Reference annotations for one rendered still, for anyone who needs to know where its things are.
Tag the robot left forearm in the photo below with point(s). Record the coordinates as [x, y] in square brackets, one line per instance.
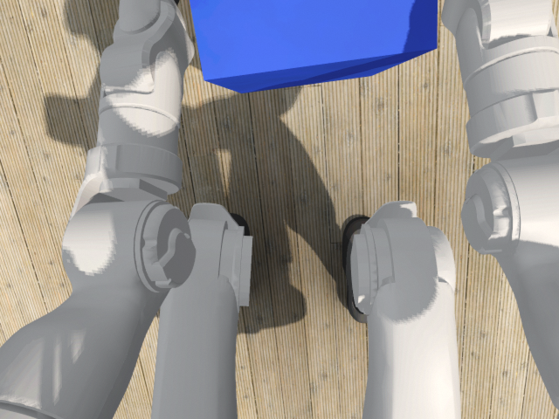
[141, 95]

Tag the robot right forearm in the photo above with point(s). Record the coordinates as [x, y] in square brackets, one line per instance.
[508, 54]

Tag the right robot thigh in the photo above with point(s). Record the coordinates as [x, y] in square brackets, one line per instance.
[413, 353]

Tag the robot right upper arm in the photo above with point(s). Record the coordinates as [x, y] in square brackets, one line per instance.
[511, 211]

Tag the robot right shin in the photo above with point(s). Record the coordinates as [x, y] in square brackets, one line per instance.
[442, 249]

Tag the carton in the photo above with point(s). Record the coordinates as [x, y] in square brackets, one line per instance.
[256, 45]

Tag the robot left upper arm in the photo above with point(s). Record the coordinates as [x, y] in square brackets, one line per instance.
[122, 259]

